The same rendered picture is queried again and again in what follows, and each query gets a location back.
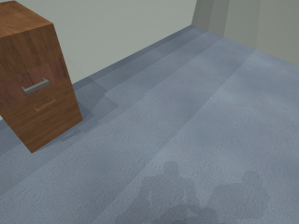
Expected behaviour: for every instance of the cabinet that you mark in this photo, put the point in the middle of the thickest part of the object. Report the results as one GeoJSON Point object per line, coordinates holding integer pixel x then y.
{"type": "Point", "coordinates": [27, 41]}

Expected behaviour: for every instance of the handle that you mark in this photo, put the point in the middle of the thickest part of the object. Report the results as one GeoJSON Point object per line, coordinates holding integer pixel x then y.
{"type": "Point", "coordinates": [46, 106]}
{"type": "Point", "coordinates": [37, 86]}

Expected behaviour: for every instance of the drawer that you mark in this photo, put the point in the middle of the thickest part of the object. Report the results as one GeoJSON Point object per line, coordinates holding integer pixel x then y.
{"type": "Point", "coordinates": [10, 88]}

